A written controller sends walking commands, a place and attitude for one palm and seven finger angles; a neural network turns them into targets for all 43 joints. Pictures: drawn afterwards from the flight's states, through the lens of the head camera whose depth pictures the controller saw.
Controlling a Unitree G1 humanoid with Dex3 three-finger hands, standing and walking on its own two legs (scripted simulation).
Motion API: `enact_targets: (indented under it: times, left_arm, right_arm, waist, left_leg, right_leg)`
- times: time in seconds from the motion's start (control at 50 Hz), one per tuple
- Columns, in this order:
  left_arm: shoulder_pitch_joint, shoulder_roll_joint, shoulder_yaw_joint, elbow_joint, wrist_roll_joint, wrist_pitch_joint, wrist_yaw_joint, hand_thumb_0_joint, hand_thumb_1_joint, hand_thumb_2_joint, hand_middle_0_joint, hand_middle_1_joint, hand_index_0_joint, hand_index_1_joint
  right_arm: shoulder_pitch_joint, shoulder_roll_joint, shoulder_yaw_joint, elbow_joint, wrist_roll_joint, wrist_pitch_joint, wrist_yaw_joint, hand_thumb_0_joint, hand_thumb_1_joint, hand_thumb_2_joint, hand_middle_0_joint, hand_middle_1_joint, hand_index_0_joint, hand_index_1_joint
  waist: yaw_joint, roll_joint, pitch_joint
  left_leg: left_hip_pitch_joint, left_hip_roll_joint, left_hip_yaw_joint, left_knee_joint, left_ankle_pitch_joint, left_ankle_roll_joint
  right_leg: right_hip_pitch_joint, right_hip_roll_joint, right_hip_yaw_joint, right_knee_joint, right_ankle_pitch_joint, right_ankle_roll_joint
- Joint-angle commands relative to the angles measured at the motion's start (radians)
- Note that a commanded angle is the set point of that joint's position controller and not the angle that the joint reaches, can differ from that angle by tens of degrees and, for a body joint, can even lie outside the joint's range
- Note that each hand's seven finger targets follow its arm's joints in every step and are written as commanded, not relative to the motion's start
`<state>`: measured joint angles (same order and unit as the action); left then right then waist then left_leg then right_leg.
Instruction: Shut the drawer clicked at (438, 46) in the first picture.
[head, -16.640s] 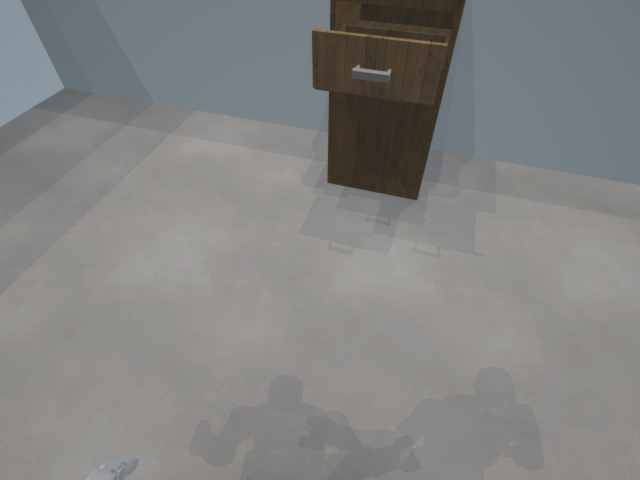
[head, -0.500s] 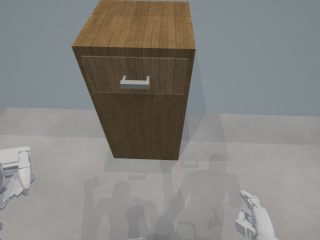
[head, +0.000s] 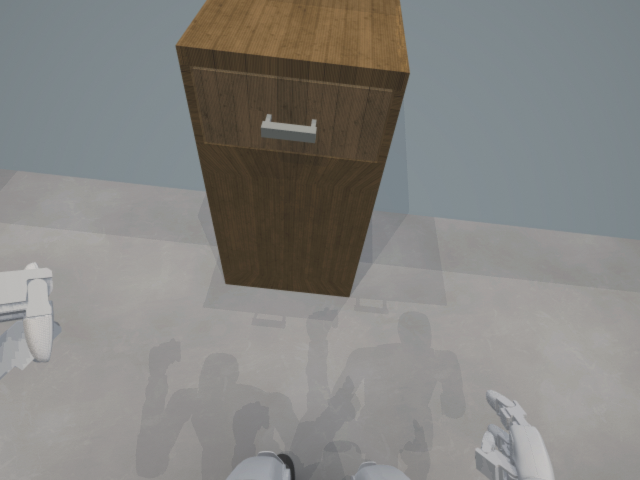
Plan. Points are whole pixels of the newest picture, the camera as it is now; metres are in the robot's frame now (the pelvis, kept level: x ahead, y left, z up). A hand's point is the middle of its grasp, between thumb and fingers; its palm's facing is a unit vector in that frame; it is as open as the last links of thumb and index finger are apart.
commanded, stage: step back with the hand held close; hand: left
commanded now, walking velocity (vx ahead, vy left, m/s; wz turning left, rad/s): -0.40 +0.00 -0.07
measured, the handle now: (290, 126) +0.78 +0.09 -0.03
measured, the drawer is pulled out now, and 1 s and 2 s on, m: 0.00 0.00 0.00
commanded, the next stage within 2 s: stop stepping back and stand still in 0.14 s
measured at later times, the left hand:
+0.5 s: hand out of the picture +0.10 +0.22 +0.20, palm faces +0.23 -0.88 -0.43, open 3.2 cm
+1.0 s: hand out of the picture -0.02 +0.25 +0.20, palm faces +0.21 -0.86 -0.47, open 3.3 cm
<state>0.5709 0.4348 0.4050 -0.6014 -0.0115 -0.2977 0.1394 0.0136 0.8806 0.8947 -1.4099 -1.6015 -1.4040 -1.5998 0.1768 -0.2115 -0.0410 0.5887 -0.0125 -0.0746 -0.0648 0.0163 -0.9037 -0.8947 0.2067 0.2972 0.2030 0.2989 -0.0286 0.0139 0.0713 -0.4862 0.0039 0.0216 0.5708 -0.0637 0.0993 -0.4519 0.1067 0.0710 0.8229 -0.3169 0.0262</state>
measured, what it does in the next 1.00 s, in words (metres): walks backwards: right foot, then left foot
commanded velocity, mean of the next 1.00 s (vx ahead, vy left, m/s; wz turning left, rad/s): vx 0.14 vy -0.03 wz -0.01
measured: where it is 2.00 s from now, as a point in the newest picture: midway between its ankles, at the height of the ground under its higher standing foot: outside the picture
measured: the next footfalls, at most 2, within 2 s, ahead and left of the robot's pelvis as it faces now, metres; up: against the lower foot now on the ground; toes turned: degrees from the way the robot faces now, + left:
right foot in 0.26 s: -0.15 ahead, -0.10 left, +0.01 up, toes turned -17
left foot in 0.38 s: +0.09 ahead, +0.05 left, +0.00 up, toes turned -5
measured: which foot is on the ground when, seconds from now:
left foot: down 0.00-0.28, up 0.30-0.36, down 0.38-0.54, up 0.56-0.78, down 0.80-1.00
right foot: up 0.00-0.24, down 0.26-0.80, up 0.82-1.00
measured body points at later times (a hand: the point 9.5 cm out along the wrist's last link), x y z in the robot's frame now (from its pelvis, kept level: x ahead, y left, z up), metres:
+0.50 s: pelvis -0.14 +0.02 +0.00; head -0.15 +0.04 +0.45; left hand +0.08 +0.27 +0.22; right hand -0.04 -0.25 -0.07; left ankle +0.04 +0.05 -0.72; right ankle -0.21 -0.10 -0.71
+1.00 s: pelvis -0.25 +0.05 +0.02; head -0.25 +0.08 +0.47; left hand -0.04 +0.30 +0.23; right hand -0.16 -0.18 -0.07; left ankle -0.19 +0.18 -0.72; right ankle -0.22 -0.06 -0.66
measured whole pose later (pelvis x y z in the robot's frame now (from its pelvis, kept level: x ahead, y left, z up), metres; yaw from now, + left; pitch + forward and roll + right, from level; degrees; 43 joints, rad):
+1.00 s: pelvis -0.25 +0.05 +0.02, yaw -10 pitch -1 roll -2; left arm 0.65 0.42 0.41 -0.64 -0.01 -0.24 0.15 0.02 0.88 0.90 -1.41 -1.60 -1.40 -1.60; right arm 0.29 -0.12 0.02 0.63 -0.01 -0.14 -0.03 0.02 -0.90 -0.89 0.21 0.30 0.20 0.30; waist -0.05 -0.02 -0.01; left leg -0.28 0.08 0.05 0.51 -0.23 0.01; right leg -0.50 -0.02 -0.09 0.96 -0.34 -0.01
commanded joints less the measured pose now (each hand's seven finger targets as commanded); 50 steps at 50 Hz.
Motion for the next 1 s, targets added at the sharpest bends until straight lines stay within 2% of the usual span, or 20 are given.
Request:
enact_targets:
  times: [0.0,0.18,0.24,0.26,0.3,0.34,0.36,0.4,0.48,0.5,0.52,0.54,0.58,0.64,0.7,0.74,0.78,0.8,0.86,0.98]
  left_arm:
    - [0.029,0.153,0.163,-0.219,-0.021,-0.059,0.023,0.000,0.900,0.900,-1.400,-1.600,-1.400,-1.600]
    - [-0.007,0.138,0.089,-0.258,-0.067,-0.070,0.006,0.000,0.900,0.900,-1.400,-1.600,-1.400,-1.600]
    - [-0.061,0.223,0.145,-0.292,-0.064,-0.080,0.015,0.000,0.900,0.900,-1.400,-1.600,-1.400,-1.600]
    - [-0.050,0.248,0.167,-0.317,-0.064,-0.074,0.021,0.000,0.900,0.900,-1.400,-1.600,-1.400,-1.600]
    - [-0.064,0.192,0.130,-0.265,-0.051,-0.037,0.001,0.000,0.900,0.900,-1.400,-1.600,-1.400,-1.600]
    - [0.044,0.164,0.144,-0.238,-0.072,0.029,-0.014,0.000,0.900,0.900,-1.400,-1.600,-1.400,-1.600]
    - [0.026,0.133,0.119,-0.232,-0.072,0.032,-0.015,0.000,0.900,0.900,-1.400,-1.600,-1.400,-1.600]
    - [0.035,0.155,0.142,-0.124,-0.076,0.027,0.002,0.000,0.900,0.900,-1.400,-1.600,-1.400,-1.600]
    - [0.163,0.135,0.141,-0.134,-0.071,0.054,0.008,0.000,0.900,0.900,-1.400,-1.600,-1.400,-1.600]
    - [0.188,0.135,0.130,-0.166,-0.057,0.055,0.007,0.000,0.900,0.900,-1.400,-1.600,-1.400,-1.600]
    - [0.172,0.148,0.120,-0.205,-0.047,0.057,0.002,0.000,0.900,0.900,-1.400,-1.600,-1.400,-1.600]
    - [0.091,0.163,0.137,-0.281,-0.051,0.049,0.011,0.000,0.900,0.900,-1.400,-1.600,-1.400,-1.600]
    - [-0.002,0.181,0.149,-0.308,-0.039,0.043,-0.002,0.000,0.900,0.900,-1.400,-1.600,-1.400,-1.600]
    - [-0.078,0.113,0.061,-0.197,-0.016,0.036,0.010,0.000,0.900,0.900,-1.400,-1.600,-1.400,-1.600]
    - [-0.161,0.086,0.026,-0.102,-0.001,0.034,0.040,0.000,0.900,0.900,-1.400,-1.600,-1.400,-1.600]
    - [-0.179,0.070,0.001,-0.111,-0.010,0.029,0.051,0.000,0.900,0.900,-1.400,-1.600,-1.400,-1.600]
    - [-0.216,0.087,0.018,-0.239,0.010,0.007,0.054,0.000,0.900,0.900,-1.400,-1.600,-1.400,-1.600]
    - [-0.207,0.137,0.067,-0.264,0.025,-0.010,0.049,0.000,0.900,0.900,-1.400,-1.600,-1.400,-1.600]
    - [0.027,0.146,0.131,-0.240,0.009,-0.004,0.027,0.000,0.900,0.900,-1.400,-1.600,-1.400,-1.600]
    - [0.123,0.116,0.127,-0.208,-0.009,0.007,0.035,0.000,0.900,0.900,-1.400,-1.600,-1.400,-1.600]
  right_arm:
    - [-0.072,-0.128,-0.060,-0.135,-0.008,-0.082,0.014,0.000,-0.900,-0.900,0.200,0.300,0.200,0.300]
    - [-0.014,-0.098,-0.030,-0.044,-0.037,-0.106,0.026,0.000,-0.900,-0.900,0.200,0.300,0.200,0.300]
    - [-0.017,-0.068,-0.021,-0.029,-0.017,-0.074,0.011,0.000,-0.900,-0.900,0.200,0.300,0.200,0.300]
    - [-0.062,-0.066,0.004,-0.078,-0.021,-0.082,0.004,0.000,-0.900,-0.900,0.200,0.300,0.200,0.300]
    - [-0.044,-0.080,-0.003,-0.089,0.003,-0.090,-0.004,0.000,-0.900,-0.900,0.200,0.300,0.200,0.300]
    - [-0.051,-0.105,-0.010,-0.125,0.024,-0.088,-0.014,0.000,-0.900,-0.900,0.200,0.300,0.200,0.300]
    - [-0.059,-0.114,0.002,-0.136,0.025,-0.098,-0.020,0.000,-0.900,-0.900,0.200,0.300,0.200,0.300]
    - [-0.057,-0.109,0.016,-0.115,0.013,-0.120,-0.013,0.000,-0.900,-0.900,0.200,0.300,0.200,0.300]
    - [-0.077,-0.112,0.002,-0.147,0.006,-0.062,-0.003,0.000,-0.900,-0.900,0.200,0.300,0.200,0.300]
    - [-0.077,-0.107,-0.001,-0.153,0.017,-0.047,0.000,0.000,-0.900,-0.900,0.200,0.300,0.200,0.300]
    - [-0.084,-0.106,-0.015,-0.151,0.024,-0.030,0.004,0.000,-0.900,-0.900,0.200,0.300,0.200,0.300]
    - [-0.096,-0.136,-0.029,-0.131,0.011,-0.024,0.011,0.000,-0.900,-0.900,0.200,0.300,0.200,0.300]
    - [-0.050,-0.103,-0.019,-0.106,0.013,-0.039,0.016,0.000,-0.900,-0.900,0.200,0.300,0.200,0.300]
    - [-0.038,-0.088,-0.003,-0.103,0.007,-0.061,-0.009,0.000,-0.900,-0.900,0.200,0.300,0.200,0.300]
    - [-0.014,-0.102,-0.013,-0.065,0.003,-0.109,-0.039,0.000,-0.900,-0.900,0.200,0.300,0.200,0.300]
    - [0.017,-0.115,-0.011,-0.072,0.005,-0.135,-0.056,0.000,-0.900,-0.900,0.200,0.300,0.200,0.300]
    - [0.012,-0.141,-0.009,-0.105,0.005,-0.138,-0.044,0.000,-0.900,-0.900,0.200,0.300,0.200,0.300]
    - [-0.005,-0.121,-0.005,-0.111,0.000,-0.144,-0.027,0.000,-0.900,-0.900,0.200,0.300,0.200,0.300]
    - [-0.022,-0.104,-0.024,-0.109,0.011,-0.136,0.024,0.000,-0.900,-0.900,0.200,0.300,0.200,0.300]
    - [-0.022,-0.102,-0.014,-0.118,-0.005,-0.082,0.006,0.000,-0.900,-0.900,0.200,0.300,0.200,0.300]
  waist:
    - [0.031,0.135,-0.195]
    - [0.034,0.227,-0.301]
    - [0.021,-0.115,-0.249]
    - [0.043,-0.112,-0.217]
    - [0.015,-0.198,-0.235]
    - [-0.007,0.013,-0.245]
    - [0.005,0.229,-0.211]
    - [0.022,0.223,-0.168]
    - [0.051,0.192,-0.161]
    - [0.058,0.041,-0.145]
    - [0.053,-0.283,-0.072]
    - [0.051,-0.313,-0.032]
    - [-0.008,-0.190,-0.019]
    - [-0.021,-0.103,-0.043]
    - [0.003,-0.141,-0.107]
    - [-0.013,-0.024,-0.146]
    - [-0.015,0.435,-0.061]
    - [-0.014,0.307,0.002]
    - [0.009,0.136,-0.008]
    - [0.025,0.247,-0.091]
  left_leg:
    - [-0.139,0.352,-0.291,-0.414,-0.537,0.069]
    - [0.368,0.237,-0.096,-0.408,-0.275,-0.177]
    - [0.429,0.062,0.017,0.199,-0.179,-0.151]
    - [0.307,0.021,0.057,0.246,-0.247,-0.136]
    - [0.255,0.025,0.016,0.158,-0.153,-0.111]
    - [0.491,0.047,-0.024,-0.070,0.056,-0.074]
    - [0.464,0.132,-0.187,-0.206,0.084,-0.028]
    - [0.225,0.246,-0.369,-0.495,-0.563,-0.039]
    - [-0.104,0.134,-0.086,-0.428,-0.634,-0.199]
    - [-0.128,0.029,0.047,-0.106,-0.569,-0.173]
    - [-0.036,-0.091,0.101,0.467,-0.424,-0.152]
    - [-0.153,-0.078,-0.003,0.763,-0.375,-0.142]
    - [-0.168,0.032,-0.075,0.806,-0.253,-0.115]
    - [0.006,0.073,0.022,0.445,-0.268,-0.094]
    - [0.228,0.034,0.116,0.086,-0.324,-0.063]
    - [0.359,0.016,0.111,-0.131,-0.345,-0.053]
    - [0.399,0.345,-0.460,-0.397,-0.670,0.090]
    - [0.252,0.410,-0.557,-0.455,-0.640,0.145]
    - [0.133,0.360,-0.413,-0.411,-0.602,0.129]
    - [-0.079,0.249,-0.091,-0.363,-0.608,0.021]
  right_leg:
    - [0.246,0.012,0.003,0.380,-0.133,-0.013]
    - [0.224,-0.034,-0.132,-0.494,-0.250,-0.076]
    - [-0.076,-0.383,0.182,-0.697,0.067,-0.158]
    - [0.031,-0.391,0.091,-0.625,0.323,-0.165]
    - [0.149,-0.301,-0.005,-0.455,0.326,-0.149]
    - [0.058,-0.163,-0.131,-0.240,0.183,-0.043]
    - [0.053,-0.066,-0.144,-0.115,0.034,-0.006]
    - [0.167,-0.046,-0.061,0.021,-0.297,-0.032]
    - [0.487,0.006,-0.213,-0.246,-0.274,-0.086]
    - [0.427,-0.094,-0.099,-0.409,-0.296,-0.116]
    - [0.027,-0.353,0.285,-0.709,-0.530,-0.179]
    - [-0.120,-0.529,0.518,-0.817,-0.581,-0.235]
    - [-0.128,-0.433,0.315,-0.700,-0.488,-0.227]
    - [-0.111,-0.324,0.068,-0.619,-0.426,-0.159]
    - [-0.019,-0.309,-0.005,-0.521,-0.391,-0.143]
    - [0.036,-0.234,-0.066,-0.304,-0.320,-0.099]
    - [-0.261,-0.076,-0.156,0.275,-0.255,-0.020]
    - [-0.281,-0.108,-0.050,0.430,-0.168,-0.031]
    - [-0.236,-0.180,-0.031,0.434,-0.018,-0.029]
    - [0.294,-0.098,-0.214,-0.067,-0.094,-0.047]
